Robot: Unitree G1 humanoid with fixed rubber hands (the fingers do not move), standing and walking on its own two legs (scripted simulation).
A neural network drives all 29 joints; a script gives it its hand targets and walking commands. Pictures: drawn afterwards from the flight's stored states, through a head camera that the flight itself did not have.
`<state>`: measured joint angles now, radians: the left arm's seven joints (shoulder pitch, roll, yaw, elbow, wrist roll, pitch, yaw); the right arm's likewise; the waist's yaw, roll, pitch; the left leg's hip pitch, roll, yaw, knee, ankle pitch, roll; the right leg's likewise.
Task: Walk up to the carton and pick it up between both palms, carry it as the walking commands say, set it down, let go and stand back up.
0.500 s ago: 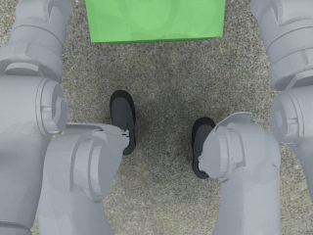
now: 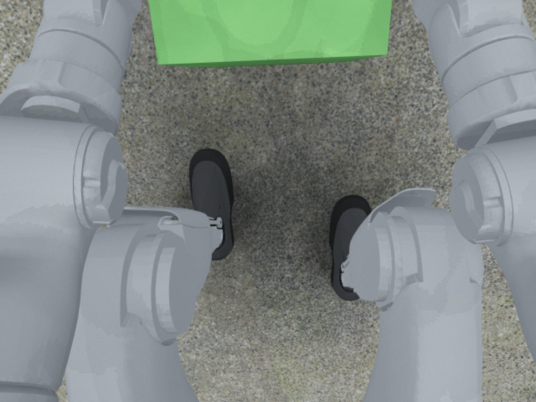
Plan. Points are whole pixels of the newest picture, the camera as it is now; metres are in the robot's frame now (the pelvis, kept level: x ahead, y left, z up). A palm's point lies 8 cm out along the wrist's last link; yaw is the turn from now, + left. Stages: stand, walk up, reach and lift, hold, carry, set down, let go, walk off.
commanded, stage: reach and lift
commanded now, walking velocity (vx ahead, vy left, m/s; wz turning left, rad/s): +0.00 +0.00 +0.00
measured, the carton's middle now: out of the picture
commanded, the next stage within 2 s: none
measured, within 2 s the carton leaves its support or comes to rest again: leaves its support in 0.58 s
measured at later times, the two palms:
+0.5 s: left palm out of the picture +0.56 +0.20 -0.19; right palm out of the picture +0.57 -0.12 -0.20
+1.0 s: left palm out of the picture +0.55 +0.20 -0.13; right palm out of the picture +0.57 -0.11 -0.12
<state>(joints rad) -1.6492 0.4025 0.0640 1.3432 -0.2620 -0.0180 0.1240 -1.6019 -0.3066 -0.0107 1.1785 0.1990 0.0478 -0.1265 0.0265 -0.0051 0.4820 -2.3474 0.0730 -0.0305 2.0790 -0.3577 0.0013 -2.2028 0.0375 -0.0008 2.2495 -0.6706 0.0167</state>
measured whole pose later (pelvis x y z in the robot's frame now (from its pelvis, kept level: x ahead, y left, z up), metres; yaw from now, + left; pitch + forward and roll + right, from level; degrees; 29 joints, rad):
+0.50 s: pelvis +0.01 +0.00 -0.01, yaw -1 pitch +37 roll +0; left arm -1.57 0.41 0.14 1.25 -0.18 0.13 0.05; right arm -1.49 -0.25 -0.17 1.01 0.04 0.19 -0.05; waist 0.04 0.00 0.41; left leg -2.39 0.07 -0.04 2.15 -0.40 -0.01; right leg -2.24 0.06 0.00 2.31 -0.71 0.01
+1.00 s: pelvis +0.01 +0.00 +0.01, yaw -1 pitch +41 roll -1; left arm -1.43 0.31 0.25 1.01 -0.06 0.24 0.11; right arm -1.41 -0.19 -0.31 0.88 -0.04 0.26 -0.09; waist 0.04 -0.04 0.23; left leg -2.38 0.03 -0.05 2.04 -0.37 -0.03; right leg -2.24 0.06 0.01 2.19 -0.66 0.03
